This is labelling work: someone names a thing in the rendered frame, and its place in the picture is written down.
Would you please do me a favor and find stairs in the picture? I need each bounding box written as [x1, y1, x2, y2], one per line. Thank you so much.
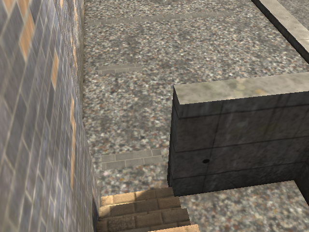
[96, 187, 200, 232]

